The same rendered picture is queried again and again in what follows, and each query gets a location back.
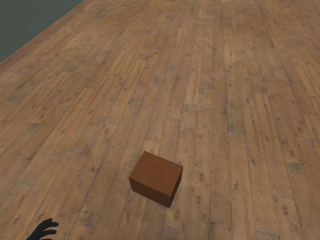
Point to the robot left hand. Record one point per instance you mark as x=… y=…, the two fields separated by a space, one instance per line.
x=39 y=233

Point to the carton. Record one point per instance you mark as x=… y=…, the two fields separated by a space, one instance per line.
x=156 y=178

